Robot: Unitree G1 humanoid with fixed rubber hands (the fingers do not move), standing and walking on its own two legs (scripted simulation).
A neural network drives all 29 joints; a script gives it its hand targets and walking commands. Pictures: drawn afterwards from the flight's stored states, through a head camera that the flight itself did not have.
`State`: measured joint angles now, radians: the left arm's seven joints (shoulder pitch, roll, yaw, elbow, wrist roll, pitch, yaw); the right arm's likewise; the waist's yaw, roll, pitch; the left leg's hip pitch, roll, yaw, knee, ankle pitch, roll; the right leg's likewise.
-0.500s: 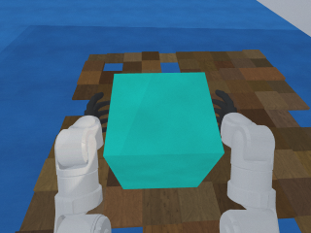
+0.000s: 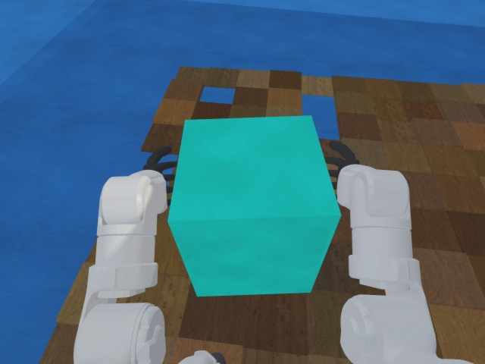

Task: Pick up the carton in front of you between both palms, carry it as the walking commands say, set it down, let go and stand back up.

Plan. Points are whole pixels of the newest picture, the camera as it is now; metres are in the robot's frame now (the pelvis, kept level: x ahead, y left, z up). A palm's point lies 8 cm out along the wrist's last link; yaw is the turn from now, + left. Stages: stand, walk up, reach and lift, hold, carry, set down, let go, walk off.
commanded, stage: carry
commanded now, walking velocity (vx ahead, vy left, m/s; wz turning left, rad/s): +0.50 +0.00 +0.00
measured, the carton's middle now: (251, 210) +0.37 +0.02 +0.04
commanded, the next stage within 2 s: none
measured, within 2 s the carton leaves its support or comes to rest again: neither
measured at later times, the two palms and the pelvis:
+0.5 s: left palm (219, 51) +0.68 +0.10 +0.17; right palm (363, 58) +0.68 -0.20 +0.16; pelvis +0.31 -0.04 -0.02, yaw +0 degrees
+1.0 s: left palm (233, 7) +1.00 +0.09 +0.13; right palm (340, 12) +0.98 -0.21 +0.14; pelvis +0.60 -0.03 -0.01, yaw -3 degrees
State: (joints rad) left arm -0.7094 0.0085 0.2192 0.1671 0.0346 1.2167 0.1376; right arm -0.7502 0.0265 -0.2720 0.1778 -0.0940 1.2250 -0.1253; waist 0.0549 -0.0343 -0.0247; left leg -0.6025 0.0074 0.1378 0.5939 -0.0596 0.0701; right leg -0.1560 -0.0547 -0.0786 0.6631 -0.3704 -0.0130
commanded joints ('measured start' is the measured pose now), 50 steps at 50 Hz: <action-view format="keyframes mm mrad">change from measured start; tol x32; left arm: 1 -775 -1192 -652 -164 -458 -26 -252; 24 -652 -802 -552 -104 -317 58 -212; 50 -926 -1064 -528 -191 -402 74 -219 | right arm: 1 -522 1051 585 -24 350 -39 191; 11 -650 1067 824 -417 530 -73 227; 50 -838 1061 597 -161 492 49 217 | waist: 1 -122 307 -742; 20 -77 155 -430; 24 -21 -310 -566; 50 -150 184 -664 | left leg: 1 1089 371 -661 -121 323 257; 21 531 133 -40 219 351 -4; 24 -101 -55 -117 810 -531 -73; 34 -338 50 -83 723 -325 -43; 45 425 -92 96 -156 220 16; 47 965 333 -423 4 1042 190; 50 915 298 -509 -114 619 256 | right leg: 1 -549 112 90 656 -139 15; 15 -544 16 40 60 280 -14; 21 -3 102 -101 -253 454 -39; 24 528 -348 582 -138 742 -217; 32 294 -206 351 -252 483 -199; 44 275 -103 24 -89 1222 -70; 46 44 -30 -45 289 883 -7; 48 -423 184 80 811 -192 58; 50 -514 103 140 832 -111 9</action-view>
